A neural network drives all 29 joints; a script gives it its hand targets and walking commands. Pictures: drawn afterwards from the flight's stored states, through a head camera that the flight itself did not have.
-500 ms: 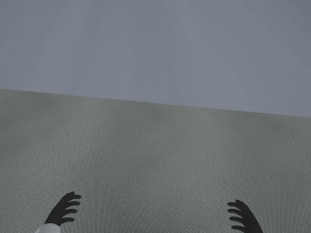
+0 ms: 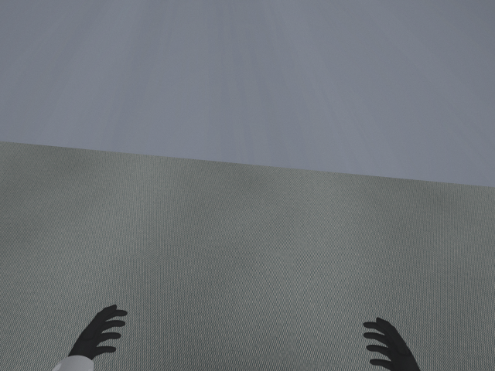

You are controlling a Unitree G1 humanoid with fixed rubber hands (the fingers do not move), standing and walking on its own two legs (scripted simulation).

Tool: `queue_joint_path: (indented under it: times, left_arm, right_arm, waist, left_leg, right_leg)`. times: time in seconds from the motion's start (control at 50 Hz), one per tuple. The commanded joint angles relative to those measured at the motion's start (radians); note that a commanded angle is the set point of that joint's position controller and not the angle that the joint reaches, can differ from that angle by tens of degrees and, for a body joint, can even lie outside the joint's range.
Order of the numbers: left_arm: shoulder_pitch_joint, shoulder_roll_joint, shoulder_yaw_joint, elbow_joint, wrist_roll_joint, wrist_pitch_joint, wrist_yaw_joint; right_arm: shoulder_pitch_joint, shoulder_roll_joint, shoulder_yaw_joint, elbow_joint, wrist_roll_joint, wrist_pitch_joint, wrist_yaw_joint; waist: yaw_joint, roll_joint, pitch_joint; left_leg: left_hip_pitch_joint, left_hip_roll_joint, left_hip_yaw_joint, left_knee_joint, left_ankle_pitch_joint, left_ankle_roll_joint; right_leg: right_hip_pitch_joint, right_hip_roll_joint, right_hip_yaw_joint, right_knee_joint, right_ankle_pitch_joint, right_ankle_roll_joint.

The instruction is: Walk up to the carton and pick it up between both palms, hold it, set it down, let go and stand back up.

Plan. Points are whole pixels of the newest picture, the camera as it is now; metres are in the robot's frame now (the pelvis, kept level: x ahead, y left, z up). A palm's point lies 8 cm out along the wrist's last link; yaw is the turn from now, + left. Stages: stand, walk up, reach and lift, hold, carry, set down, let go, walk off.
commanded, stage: walk up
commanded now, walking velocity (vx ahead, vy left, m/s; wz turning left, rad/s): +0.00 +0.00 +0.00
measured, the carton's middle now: out of the picture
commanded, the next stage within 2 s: none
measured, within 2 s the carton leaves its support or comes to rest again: neither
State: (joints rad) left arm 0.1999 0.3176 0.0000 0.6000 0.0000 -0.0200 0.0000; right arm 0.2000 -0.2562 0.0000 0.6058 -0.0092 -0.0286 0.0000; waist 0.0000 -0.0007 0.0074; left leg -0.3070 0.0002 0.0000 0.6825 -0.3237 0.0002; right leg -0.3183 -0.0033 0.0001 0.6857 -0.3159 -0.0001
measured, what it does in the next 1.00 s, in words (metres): walks backwards: right foot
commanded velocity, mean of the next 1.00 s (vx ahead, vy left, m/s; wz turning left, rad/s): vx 0.00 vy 0.00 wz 0.00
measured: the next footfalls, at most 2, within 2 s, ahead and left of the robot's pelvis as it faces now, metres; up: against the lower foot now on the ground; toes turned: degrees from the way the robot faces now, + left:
right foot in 0.94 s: +0.03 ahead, -0.03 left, +0.00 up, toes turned +12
left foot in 1.36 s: -0.28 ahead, +0.09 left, +0.00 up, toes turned +21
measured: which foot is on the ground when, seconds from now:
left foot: down 0.00-0.98, up 1.00-1.00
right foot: down 0.00-0.36, up 0.38-0.92, down 0.94-1.00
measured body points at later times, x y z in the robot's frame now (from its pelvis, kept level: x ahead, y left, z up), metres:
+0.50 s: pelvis -0.04 +0.06 +0.00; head -0.04 +0.11 +0.45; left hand +0.09 +0.38 -0.10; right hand +0.15 -0.22 -0.04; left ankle +0.00 +0.13 -0.72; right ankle +0.01 -0.08 -0.67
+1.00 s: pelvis -0.12 +0.02 -0.01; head -0.11 +0.03 +0.44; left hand -0.05 +0.35 -0.08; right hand +0.08 -0.24 -0.09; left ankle -0.01 +0.13 -0.71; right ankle -0.01 -0.04 -0.72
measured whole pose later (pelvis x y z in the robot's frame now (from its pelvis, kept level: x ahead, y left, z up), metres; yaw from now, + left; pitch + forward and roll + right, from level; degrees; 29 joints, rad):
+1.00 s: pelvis -0.12 +0.02 -0.01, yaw +14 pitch -5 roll +2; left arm 0.21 0.45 0.00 0.60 0.00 0.05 0.03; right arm 0.20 -0.38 -0.02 0.63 -0.04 0.08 0.03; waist 0.00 -0.06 0.12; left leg -0.44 -0.15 -0.06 0.65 -0.25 0.00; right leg -0.40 -0.01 -0.03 0.72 -0.24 -0.05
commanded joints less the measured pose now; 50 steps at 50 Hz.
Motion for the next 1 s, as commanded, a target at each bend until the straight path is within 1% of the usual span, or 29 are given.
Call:
queue_joint_path:
  times: [0.0, 0.04, 0.06, 0.08, 0.1, 0.12, 0.14, 0.16, 0.2, 0.26, 0.3, 0.32, 0.34, 0.36, 0.38, 0.4, 0.44, 0.46, 0.5, 0.6, 0.66, 0.76, 0.8, 0.86, 0.9, 0.92, 0.94, 0.96, 0.98]
  left_arm:
    - [-0.091, 0.211, 0.086, -0.059, 0.004, -0.042, -0.003]
    - [-0.090, 0.210, 0.085, -0.060, 0.004, -0.039, -0.003]
    - [-0.079, 0.311, 0.091, -0.072, -0.007, -0.020, 0.004]
    - [-0.020, 0.323, 0.094, -0.071, -0.005, -0.012, 0.014]
    - [0.003, 0.342, 0.099, -0.065, 0.004, -0.005, 0.018]
    - [-0.016, 0.344, 0.101, -0.073, 0.014, -0.001, 0.022]
    - [-0.016, 0.347, 0.112, -0.084, 0.021, 0.000, 0.029]
    - [-0.037, 0.350, 0.119, -0.099, 0.028, 0.000, 0.035]
    - [-0.095, 0.333, 0.110, -0.107, 0.035, 0.001, 0.041]
    - [-0.122, 0.348, 0.101, -0.111, 0.036, 0.009, 0.041]
    - [-0.182, 0.341, 0.087, -0.115, 0.022, 0.023, 0.027]
    - [-0.157, 0.294, 0.070, -0.103, 0.015, 0.029, 0.024]
    - [-0.128, 0.242, 0.054, -0.115, 0.003, 0.033, 0.025]
    - [-0.199, 0.254, 0.061, -0.149, -0.002, 0.033, 0.041]
    - [-0.208, 0.289, 0.061, -0.158, -0.006, 0.032, 0.054]
    - [-0.206, 0.307, 0.063, -0.137, 0.001, 0.028, 0.057]
    - [-0.158, 0.316, 0.055, -0.092, 0.010, 0.034, 0.053]
    - [-0.121, 0.311, 0.053, -0.075, 0.013, 0.036, 0.050]
    - [-0.097, 0.293, 0.050, -0.066, 0.011, 0.045, 0.050]
    - [-0.088, 0.303, 0.058, -0.065, 0.011, 0.066, 0.047]
    - [-0.065, 0.308, 0.060, -0.055, 0.012, 0.064, 0.044]
    - [-0.042, 0.308, 0.063, -0.059, 0.003, 0.057, 0.042]
    - [-0.005, 0.311, 0.066, -0.050, 0.003, 0.051, 0.039]
    - [0.060, 0.307, 0.069, -0.037, -0.006, 0.047, 0.033]
    - [0.180, 0.327, 0.074, -0.006, -0.008, 0.042, 0.031]
    - [0.256, 0.345, 0.085, 0.016, -0.006, 0.041, 0.032]
    - [0.267, 0.415, 0.103, 0.000, 0.000, 0.040, 0.039]
    - [0.088, 0.472, 0.114, -0.058, 0.031, 0.046, 0.051]
    - [-0.091, 0.427, 0.110, -0.097, 0.062, 0.043, 0.064]
  right_arm:
    - [-0.067, -0.252, -0.097, -0.053, 0.007, -0.023, 0.004]
    - [-0.063, -0.251, -0.094, -0.054, 0.009, -0.025, 0.005]
    - [-0.039, -0.364, -0.104, -0.046, -0.027, 0.008, 0.021]
    - [-0.052, -0.338, -0.098, -0.062, -0.018, 0.023, 0.026]
    - [-0.052, -0.296, -0.093, -0.083, -0.016, 0.034, 0.022]
    - [-0.050, -0.287, -0.098, -0.087, -0.028, 0.047, 0.020]
    - [-0.060, -0.302, -0.111, -0.096, -0.042, 0.062, 0.017]
    - [-0.063, -0.318, -0.118, -0.104, -0.044, 0.070, 0.021]
    - [-0.026, -0.324, -0.123, -0.090, -0.036, 0.072, 0.040]
    - [-0.005, -0.309, -0.107, -0.058, -0.028, 0.070, 0.064]
    - [0.064, -0.329, -0.100, -0.016, -0.020, 0.060, 0.064]
    - [0.097, -0.358, -0.101, 0.013, -0.024, 0.051, 0.061]
    - [0.062, -0.449, -0.116, 0.005, -0.036, 0.046, 0.054]
    - [0.058, -0.491, -0.125, -0.021, -0.051, 0.044, 0.048]
    - [0.045, -0.502, -0.131, -0.048, -0.047, 0.046, 0.032]
    - [0.035, -0.472, -0.128, -0.047, -0.046, 0.048, 0.024]
    - [-0.003, -0.432, -0.110, -0.037, -0.032, 0.052, 0.015]
    - [0.002, -0.426, -0.109, -0.043, -0.034, 0.052, 0.013]
    - [-0.009, -0.403, -0.103, -0.044, -0.031, 0.054, 0.011]
    - [-0.001, -0.388, -0.108, -0.072, -0.036, 0.064, 0.007]
    - [0.005, -0.388, -0.110, -0.077, -0.039, 0.065, 0.008]
    - [-0.002, -0.396, -0.117, -0.087, -0.052, 0.077, 0.014]
    - [-0.004, -0.398, -0.117, -0.088, -0.056, 0.080, 0.017]
    - [-0.052, -0.391, -0.120, -0.097, -0.060, 0.088, 0.023]
    - [-0.115, -0.391, -0.118, -0.118, -0.057, 0.096, 0.027]
    - [-0.151, -0.373, -0.113, -0.128, -0.054, 0.096, 0.025]
    - [-0.147, -0.307, -0.093, -0.154, -0.041, 0.084, 0.025]
    - [-0.084, -0.299, -0.108, -0.145, -0.034, 0.078, 0.020]
    - [-0.016, -0.403, -0.156, -0.119, -0.046, 0.096, 0.024]
  waist:
    - [-0.001, -0.020, 0.042]
    - [-0.004, -0.023, 0.032]
    - [0.017, -0.054, 0.060]
    - [0.049, -0.109, 0.032]
    - [0.051, -0.219, 0.006]
    - [0.051, -0.299, 0.005]
    - [0.056, -0.263, 0.013]
    - [0.043, -0.220, 0.038]
    - [-0.006, -0.198, 0.070]
    - [-0.019, -0.237, 0.059]
    - [-0.068, -0.171, 0.040]
    - [-0.086, -0.013, 0.041]
    - [-0.063, 0.277, 0.092]
    - [-0.081, 0.221, 0.127]
    - [-0.083, 0.210, 0.157]
    - [-0.073, 0.166, 0.185]
    - [-0.048, 0.137, 0.162]
    - [-0.043, 0.133, 0.114]
    - [-0.039, 0.159, 0.056]
    - [-0.055, 0.120, 0.064]
    - [-0.056, 0.096, 0.045]
    - [-0.050, 0.105, 0.047]
    - [-0.045, 0.141, 0.023]
    - [-0.016, 0.182, -0.002]
    - [0.048, 0.217, -0.017]
    - [0.098, 0.162, -0.026]
    - [0.142, -0.132, -0.072]
    - [0.102, -0.369, -0.047]
    - [0.007, -0.225, 0.043]
  left_leg:
    - [0.038, 0.103, -0.112, -0.201, 0.064, 0.032]
    - [0.050, 0.107, -0.113, -0.198, 0.081, 0.033]
    - [-0.171, 0.060, -0.173, -0.078, 0.423, 0.077]
    - [-0.229, 0.039, -0.090, 0.011, 0.420, 0.057]
    - [-0.255, -0.001, 0.006, 0.131, 0.232, 0.024]
    - [-0.282, -0.006, 0.038, 0.293, -0.176, 0.012]
    - [-0.300, 0.001, 0.007, 0.436, -0.249, 0.003]
    - [-0.311, 0.021, -0.027, 0.454, -0.232, 0.001]
    - [-0.277, 0.056, -0.061, 0.379, -0.160, 0.000]
    - [-0.187, 0.065, -0.024, 0.152, -0.134, 0.010]
    - [0.006, 0.031, -0.001, -0.101, -0.004, 0.033]
    - [0.098, 0.054, -0.126, -0.268, 0.052, 0.047]
    - [0.098, 0.222, -0.517, -0.378, 0.283, 0.096]
    - [0.034, 0.249, -0.716, -0.457, 0.201, 0.138]
    - [0.000, 0.277, -0.756, -0.510, 0.060, 0.151]
    - [0.014, 0.255, -0.729, -0.494, 0.058, 0.146]
    - [0.063, 0.154, -0.551, -0.424, 0.265, 0.053]
    - [0.088, 0.141, -0.540, -0.401, 0.356, 0.046]
    - [0.124, 0.119, -0.483, -0.375, 0.394, 0.055]
    - [0.132, 0.113, -0.556, -0.423, 0.219, 0.073]
    - [0.119, 0.114, -0.565, -0.419, 0.236, 0.090]
    - [0.022, 0.126, -0.616, -0.458, 0.156, 0.115]
    - [-0.029, 0.120, -0.613, -0.472, 0.105, 0.112]
    - [-0.158, 0.076, -0.563, -0.495, -0.010, 0.084]
    - [-0.358, 0.022, -0.517, -0.507, -0.136, 0.024]
    - [-0.518, -0.026, -0.470, -0.453, -0.238, -0.027]
    - [-0.618, -0.144, -0.271, -0.202, -0.330, -0.053]
    - [-0.507, -0.164, -0.015, 0.334, -0.244, -0.088]
    - [-0.413, -0.094, -0.080, 0.572, -0.184, -0.093]
  right_leg:
    - [0.026, -0.113, 0.141, -0.220, 0.062, -0.047]
    - [0.020, -0.114, 0.139, -0.208, 0.071, -0.047]
    - [0.122, -0.103, 0.074, -0.135, 0.263, -0.106]
    - [0.175, -0.186, 0.119, -0.187, 0.320, -0.152]
    - [0.174, -0.312, 0.187, -0.267, 0.406, -0.208]
    - [0.157, -0.428, 0.254, -0.314, 0.488, -0.308]
    - [0.112, -0.471, 0.296, -0.345, 0.433, -0.357]
    - [0.093, -0.471, 0.298, -0.361, 0.349, -0.358]
    - [0.070, -0.386, 0.193, -0.322, 0.264, -0.291]
    - [0.073, -0.344, 0.118, -0.252, 0.237, -0.230]
    - [-0.029, -0.259, 0.003, -0.102, 0.100, -0.139]
    - [-0.125, -0.163, -0.066, 0.120, -0.046, -0.075]
    - [-0.349, -0.006, -0.100, 0.323, -0.315, -0.017]
    - [-0.420, 0.057, 0.050, 0.348, -0.382, -0.019]
    - [-0.438, 0.052, 0.094, 0.382, -0.368, -0.015]
    - [-0.449, 0.034, 0.118, 0.412, -0.306, -0.025]
    - [-0.451, 0.023, 0.105, 0.417, -0.194, -0.027]
    - [-0.415, 0.025, 0.099, 0.427, -0.169, -0.026]
    - [-0.380, 0.028, 0.087, 0.427, -0.148, -0.014]
    - [-0.366, 0.030, 0.106, 0.425, -0.111, -0.004]
    - [-0.315, 0.029, 0.109, 0.407, -0.103, -0.010]
    - [-0.193, 0.034, 0.116, 0.291, -0.116, -0.027]
    - [-0.108, 0.035, 0.110, 0.214, -0.103, -0.039]
    - [0.076, 0.050, 0.080, 0.040, -0.059, -0.047]
    - [0.302, 0.056, 0.052, -0.098, -0.025, -0.066]
    - [0.456, 0.020, 0.084, -0.173, -0.001, -0.093]
    - [0.450, -0.205, 0.315, -0.352, -0.282, -0.162]
    - [0.121, -0.527, 0.567, -0.587, -0.549, -0.294]
    - [-0.113, -0.542, 0.538, -0.665, -0.558, -0.345]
